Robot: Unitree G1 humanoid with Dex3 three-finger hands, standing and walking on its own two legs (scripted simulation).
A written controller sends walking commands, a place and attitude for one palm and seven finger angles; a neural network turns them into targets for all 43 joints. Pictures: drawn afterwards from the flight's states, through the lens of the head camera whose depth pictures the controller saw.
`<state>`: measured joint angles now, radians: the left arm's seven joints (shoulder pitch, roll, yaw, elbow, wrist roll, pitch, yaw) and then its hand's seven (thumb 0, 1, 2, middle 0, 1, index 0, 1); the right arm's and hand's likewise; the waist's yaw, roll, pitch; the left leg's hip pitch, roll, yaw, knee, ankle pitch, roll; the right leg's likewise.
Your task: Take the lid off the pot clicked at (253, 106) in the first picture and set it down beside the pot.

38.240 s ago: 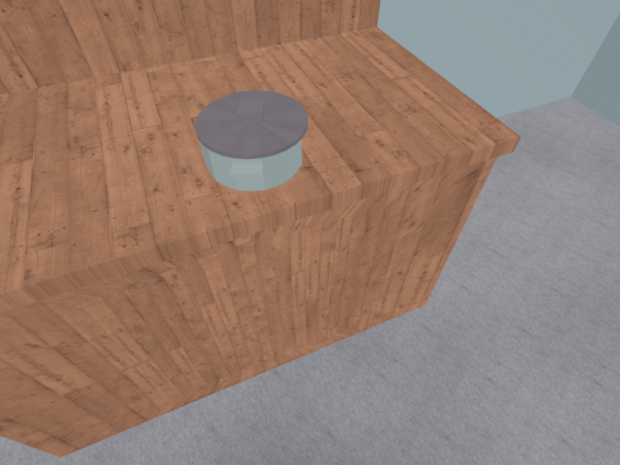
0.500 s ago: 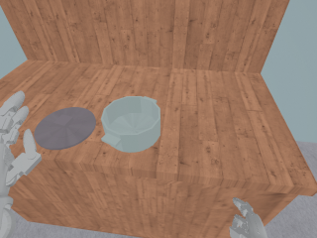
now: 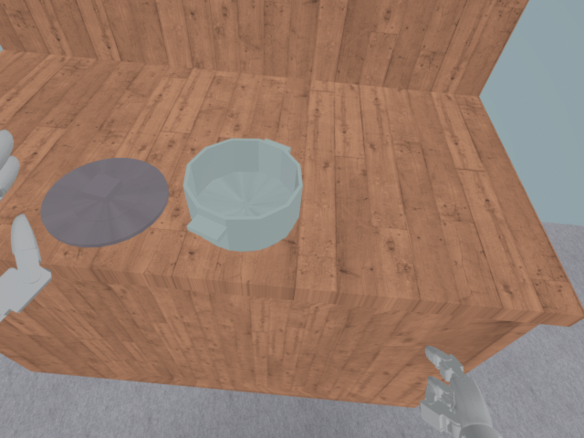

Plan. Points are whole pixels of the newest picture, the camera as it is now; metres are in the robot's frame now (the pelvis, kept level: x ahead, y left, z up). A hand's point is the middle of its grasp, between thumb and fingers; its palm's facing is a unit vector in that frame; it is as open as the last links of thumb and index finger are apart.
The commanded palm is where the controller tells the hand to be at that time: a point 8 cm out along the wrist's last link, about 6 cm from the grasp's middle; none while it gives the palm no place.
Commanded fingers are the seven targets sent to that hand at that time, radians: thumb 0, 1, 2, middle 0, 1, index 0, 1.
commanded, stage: step back with the hand held close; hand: left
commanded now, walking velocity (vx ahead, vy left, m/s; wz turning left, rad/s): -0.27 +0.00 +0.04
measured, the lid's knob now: (102, 188) +0.45 +0.36 +0.03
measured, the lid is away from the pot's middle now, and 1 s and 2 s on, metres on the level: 0.24 0.24 0.24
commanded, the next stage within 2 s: stop stepping back and stand still in 0.92 s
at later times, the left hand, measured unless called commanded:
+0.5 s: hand (9, 364) +0.14 +0.24 +0.18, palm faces +0.34 -0.85 -0.41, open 7.4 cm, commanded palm +0.07 +0.29 +0.22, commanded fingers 0.00 0.90 0.90 -0.20 -0.30 -0.20 -0.30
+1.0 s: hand out of the picture +0.02 +0.26 +0.21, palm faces +0.27 -0.88 -0.39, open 7.4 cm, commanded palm none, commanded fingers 0.00 0.90 0.90 -0.20 -0.30 -0.20 -0.30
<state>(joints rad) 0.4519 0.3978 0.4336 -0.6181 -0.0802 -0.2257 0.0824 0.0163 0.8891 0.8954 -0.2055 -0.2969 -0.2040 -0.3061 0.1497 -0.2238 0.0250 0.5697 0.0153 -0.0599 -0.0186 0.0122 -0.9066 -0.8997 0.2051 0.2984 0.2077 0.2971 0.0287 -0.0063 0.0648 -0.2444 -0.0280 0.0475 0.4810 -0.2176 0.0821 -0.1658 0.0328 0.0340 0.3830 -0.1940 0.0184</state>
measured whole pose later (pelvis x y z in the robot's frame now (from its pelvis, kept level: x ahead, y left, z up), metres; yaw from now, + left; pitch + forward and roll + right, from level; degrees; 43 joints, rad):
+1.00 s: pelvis -0.16 +0.05 -0.02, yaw -4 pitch -1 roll -5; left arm 0.55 0.49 0.40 -0.77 -0.07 -0.27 0.08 0.02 0.88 0.89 -0.21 -0.30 -0.21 -0.31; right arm 0.23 -0.16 0.02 0.61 0.01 -0.09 -0.03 0.01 -0.91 -0.90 0.21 0.30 0.21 0.30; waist 0.01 -0.03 -0.05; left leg -0.59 -0.02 0.02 0.96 -0.38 -0.01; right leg -0.14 0.02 -0.04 0.48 -0.32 0.04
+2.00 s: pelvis -0.25 +0.16 +0.00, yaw -1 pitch +2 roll -3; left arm 0.14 0.28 0.14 0.27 0.05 0.05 0.01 0.01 0.90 0.90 -0.19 -0.29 -0.19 -0.30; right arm 0.28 -0.16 -0.01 0.75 -0.04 -0.04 0.01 0.01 -0.91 -0.90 0.21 0.30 0.21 0.30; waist -0.09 0.01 -0.03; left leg -0.32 0.02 -0.09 0.55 -0.26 0.02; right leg -0.66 -0.01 0.08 1.17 -0.45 0.04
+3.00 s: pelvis -0.13 +0.09 -0.01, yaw +1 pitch +3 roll -1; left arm 0.14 0.17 0.06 0.99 0.01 0.02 0.05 0.01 0.90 0.89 -0.20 -0.30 -0.20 -0.30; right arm 0.24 -0.13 -0.08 0.98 -0.01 0.02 -0.05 0.00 -0.92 -0.90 0.20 0.30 0.20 0.30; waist -0.02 -0.02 0.08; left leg -0.14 0.03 0.07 0.53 -0.43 0.01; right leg -0.31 0.00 -0.01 0.58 -0.32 0.01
